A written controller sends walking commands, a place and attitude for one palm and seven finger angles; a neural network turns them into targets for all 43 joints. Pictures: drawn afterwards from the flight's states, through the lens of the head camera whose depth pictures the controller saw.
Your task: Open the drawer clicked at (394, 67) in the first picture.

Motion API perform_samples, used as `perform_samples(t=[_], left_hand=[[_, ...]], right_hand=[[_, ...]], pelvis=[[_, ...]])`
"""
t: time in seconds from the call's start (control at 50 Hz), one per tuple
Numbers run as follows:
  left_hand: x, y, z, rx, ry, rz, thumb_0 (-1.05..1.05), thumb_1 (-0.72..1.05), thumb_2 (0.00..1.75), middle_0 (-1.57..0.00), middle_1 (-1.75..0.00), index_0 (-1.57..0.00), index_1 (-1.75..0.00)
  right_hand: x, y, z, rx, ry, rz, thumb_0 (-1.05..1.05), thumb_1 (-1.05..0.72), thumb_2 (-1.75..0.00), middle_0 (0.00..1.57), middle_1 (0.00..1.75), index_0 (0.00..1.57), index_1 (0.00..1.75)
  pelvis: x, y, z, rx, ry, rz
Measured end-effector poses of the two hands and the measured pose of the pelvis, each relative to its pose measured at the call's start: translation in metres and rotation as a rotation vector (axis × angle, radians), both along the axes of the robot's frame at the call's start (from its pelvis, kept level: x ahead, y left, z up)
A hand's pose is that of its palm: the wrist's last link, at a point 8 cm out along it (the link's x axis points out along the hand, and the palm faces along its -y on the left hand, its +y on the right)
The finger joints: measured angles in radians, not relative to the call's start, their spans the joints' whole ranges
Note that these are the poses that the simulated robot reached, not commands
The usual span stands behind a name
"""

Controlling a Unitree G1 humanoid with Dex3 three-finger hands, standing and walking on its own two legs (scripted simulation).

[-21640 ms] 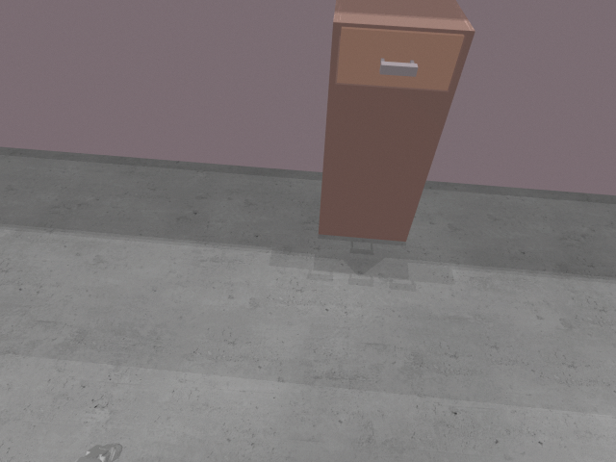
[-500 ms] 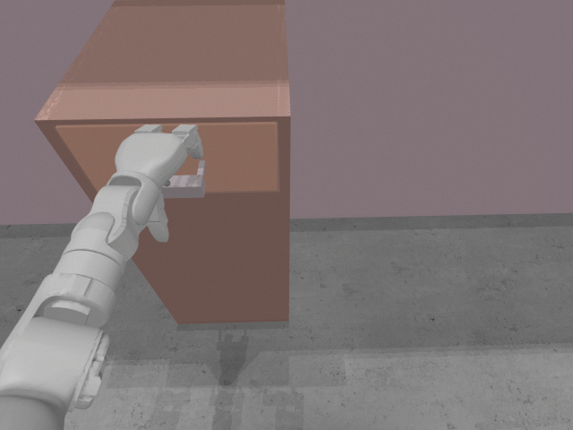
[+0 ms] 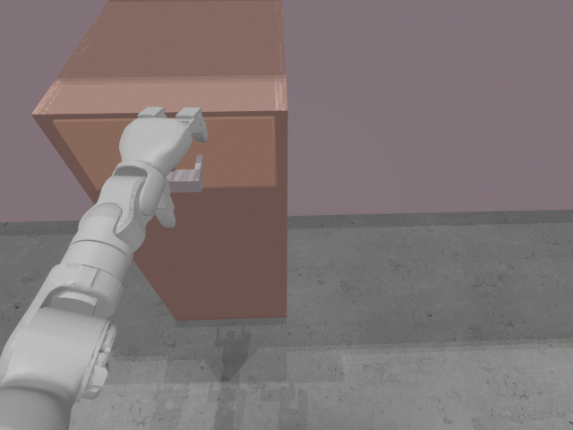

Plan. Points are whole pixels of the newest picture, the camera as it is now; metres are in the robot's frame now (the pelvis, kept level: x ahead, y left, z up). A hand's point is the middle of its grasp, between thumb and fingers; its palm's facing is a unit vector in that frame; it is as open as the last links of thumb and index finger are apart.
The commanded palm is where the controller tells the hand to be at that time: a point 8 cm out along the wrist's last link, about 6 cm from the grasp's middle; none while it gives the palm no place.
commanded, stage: move the hooked fingers above the handle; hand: left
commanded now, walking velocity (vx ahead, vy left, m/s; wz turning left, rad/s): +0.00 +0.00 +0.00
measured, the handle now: (172, 171) +0.52 +0.20 +0.04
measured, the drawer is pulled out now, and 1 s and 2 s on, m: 0.00 0.00 0.00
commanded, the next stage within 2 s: none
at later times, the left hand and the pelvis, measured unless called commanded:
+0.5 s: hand (174, 154) +0.48 +0.17 +0.11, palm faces +0.11 -0.06 -0.99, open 13.8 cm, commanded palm +0.46 +0.21 +0.16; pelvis +0.00 -0.01 +0.00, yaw +0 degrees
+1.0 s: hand (161, 179) +0.45 +0.18 +0.10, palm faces +0.03 -0.07 -1.00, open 13.8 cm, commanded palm +0.45 +0.21 +0.16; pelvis +0.00 -0.01 +0.00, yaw +2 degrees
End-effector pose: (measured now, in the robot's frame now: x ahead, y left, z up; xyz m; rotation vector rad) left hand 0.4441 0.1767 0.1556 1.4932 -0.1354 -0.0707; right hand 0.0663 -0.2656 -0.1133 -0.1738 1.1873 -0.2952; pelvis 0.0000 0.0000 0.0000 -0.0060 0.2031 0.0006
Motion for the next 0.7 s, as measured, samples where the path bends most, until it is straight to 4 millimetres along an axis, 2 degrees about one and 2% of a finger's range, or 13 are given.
perform_samples(t=[0.08,0.1,0.16,0.22,0.28,0.36,0.4,0.46,0.52,0.62,0.7], left_hand=[[0.009,0.027,0.012,0.05,-0.062,0.174,0.0,-0.49,0.3,-0.32,-1.2,-0.32,-1.2],[0.01,0.036,0.013,0.067,-0.049,0.223,0.0,-0.49,0.3,-0.32,-1.2,-0.32,-1.2],[0.008,0.043,0.011,0.108,0.032,0.295,0.0,-0.49,0.3,-0.32,-1.2,-0.34,-1.23],[0.004,0.039,-0.001,0.088,0.151,0.289,0.0,-0.49,0.3,-0.32,-1.2,-0.34,-1.23],[-0.001,0.02,-0.013,0.049,0.219,0.172,0.0,-0.49,0.3,-0.32,-1.2,-0.33,-1.22],[-0.003,-0.011,-0.016,0.024,0.158,-0.02,0.0,-0.49,0.3,-0.32,-1.2,-0.33,-1.21],[0.001,-0.016,-0.009,0.011,0.075,-0.055,0.0,-0.49,0.3,-0.32,-1.2,-0.33,-1.21],[0.01,-0.006,0.005,0.008,-0.049,0.012,0.0,-0.49,0.3,-0.33,-1.2,-0.33,-1.2],[0.014,-0.005,0.009,0.037,-0.078,0.063,0.0,-0.49,0.3,-0.41,-1.26,-0.32,-1.2],[0.016,-0.007,0.015,0.056,-0.025,0.164,0.0,-0.49,0.3,-0.4,-1.26,-0.35,-1.26],[0.014,0.017,0.011,0.067,0.094,0.284,0.0,-0.49,0.3,-0.37,-1.24,-0.35,-1.25]], right_hand=[[-0.005,0.0,-0.006,0.021,0.015,-0.002,0.0,-0.9,-0.9,0.2,0.29,0.2,0.3],[-0.006,0.001,-0.008,0.03,0.023,-0.003,0.0,-0.9,-0.9,0.2,0.29,0.2,0.3],[-0.012,0.002,-0.011,0.054,0.052,-0.006,0.0,-0.9,-0.9,0.2,0.29,0.2,0.3],[-0.016,0.002,-0.01,0.058,0.068,-0.012,0.0,-0.9,-0.9,0.21,0.3,0.2,0.3],[-0.017,-0.001,-0.006,0.035,0.066,-0.014,0.0,-0.9,-0.9,0.21,0.3,0.21,0.3],[-0.015,-0.008,-0.001,-0.002,0.046,-0.018,0.0,-0.9,-0.9,0.21,0.3,0.21,0.3],[-0.014,-0.01,-0.002,-0.013,0.037,-0.022,0.0,-0.9,-0.9,0.21,0.3,0.2,0.3],[-0.014,-0.011,-0.006,-0.008,0.035,-0.027,0.0,-0.9,-0.9,0.21,0.3,0.2,0.3],[-0.014,-0.008,-0.011,0.018,0.05,-0.021,0.0,-0.9,-0.9,0.2,0.29,0.2,0.3],[-0.012,-0.001,-0.014,0.061,0.048,-0.036,0.0,-0.9,-0.9,0.2,0.29,0.2,0.3],[-0.008,0.0,-0.008,0.062,0.011,-0.057,0.0,-0.9,-0.9,0.21,0.3,0.2,0.3]], pelvis=[[-0.002,-0.002,-0.001,0.003,0.019,-0.009],[-0.002,-0.003,-0.001,0.003,0.022,-0.01],[0.0,-0.005,0.001,0.003,0.019,-0.005],[0.003,-0.007,0.004,0.004,0.003,0.003],[0.004,-0.008,0.005,0.004,-0.013,0.011],[0.003,-0.009,0.003,0.001,-0.01,0.012],[0.002,-0.009,0.001,0.002,0.002,0.007],[0.001,-0.009,-0.002,0.004,0.021,-0.003],[0.001,-0.008,-0.002,0.005,0.032,-0.012],[0.003,-0.01,0.002,0.011,0.019,-0.027],[0.004,-0.014,0.005,0.015,-0.003,-0.033]])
